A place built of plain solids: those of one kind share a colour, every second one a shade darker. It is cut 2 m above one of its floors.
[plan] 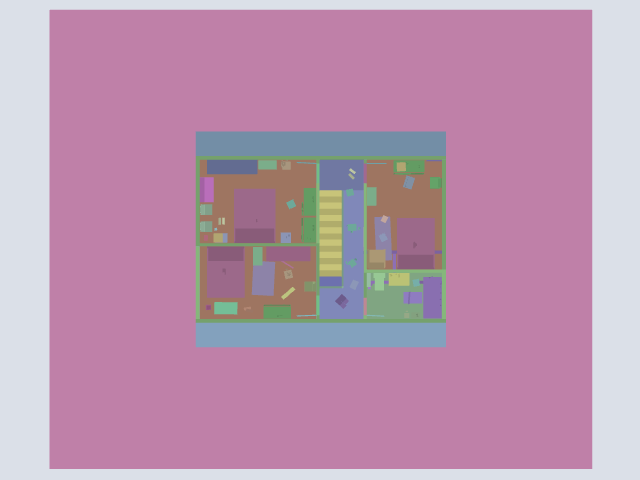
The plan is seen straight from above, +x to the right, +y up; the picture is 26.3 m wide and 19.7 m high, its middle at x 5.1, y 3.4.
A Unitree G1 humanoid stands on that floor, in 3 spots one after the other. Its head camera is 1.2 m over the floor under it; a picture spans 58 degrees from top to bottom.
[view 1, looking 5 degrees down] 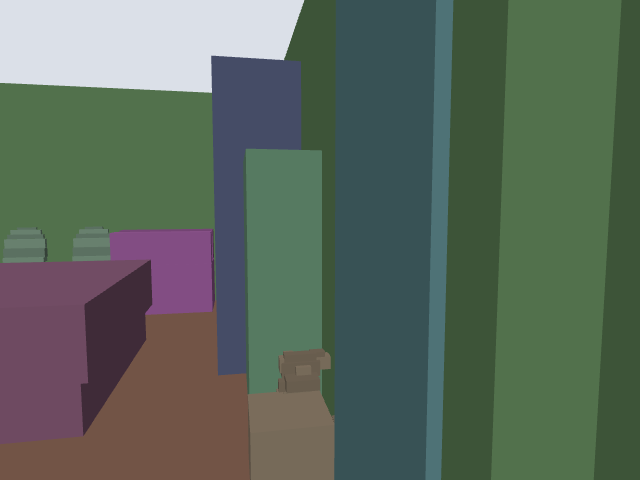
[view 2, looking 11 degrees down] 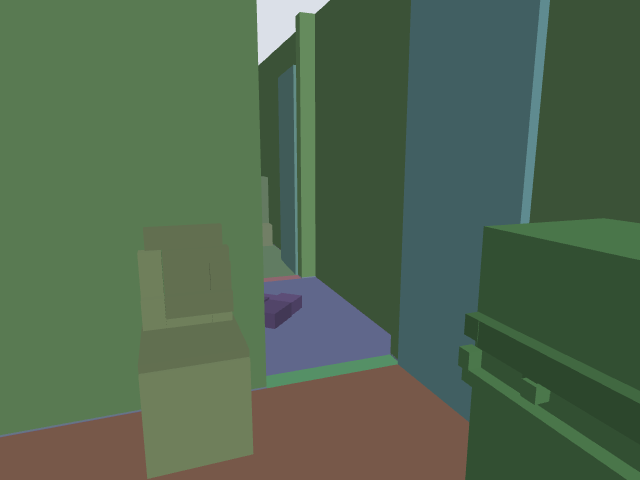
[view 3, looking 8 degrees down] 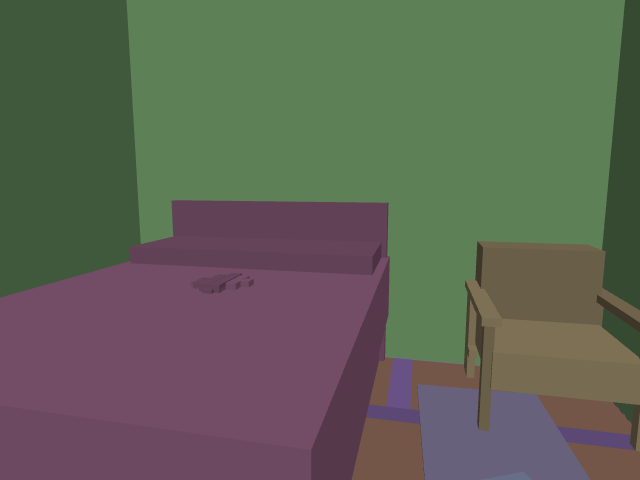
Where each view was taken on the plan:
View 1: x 5.54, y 6.24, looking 169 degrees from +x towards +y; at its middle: flat_shelf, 2.26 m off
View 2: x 2.88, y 1.57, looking -20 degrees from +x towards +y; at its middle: wall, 4.22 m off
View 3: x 8.07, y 5.03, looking -77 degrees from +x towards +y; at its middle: double_bed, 2.86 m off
